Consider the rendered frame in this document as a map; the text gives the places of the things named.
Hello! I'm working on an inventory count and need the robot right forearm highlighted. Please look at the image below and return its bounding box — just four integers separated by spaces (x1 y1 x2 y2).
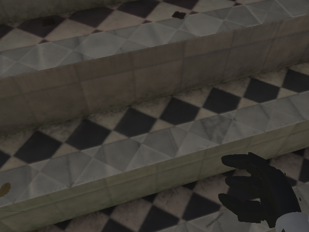
275 212 309 232

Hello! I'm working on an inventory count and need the right robot hand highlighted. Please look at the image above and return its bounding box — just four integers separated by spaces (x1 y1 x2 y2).
218 152 301 228

